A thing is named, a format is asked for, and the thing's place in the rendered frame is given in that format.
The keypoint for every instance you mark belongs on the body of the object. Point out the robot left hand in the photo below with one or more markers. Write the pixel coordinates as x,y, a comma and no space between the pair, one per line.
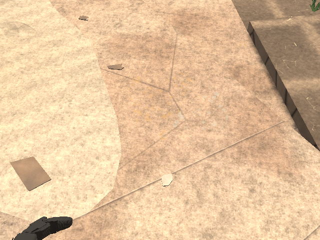
43,227

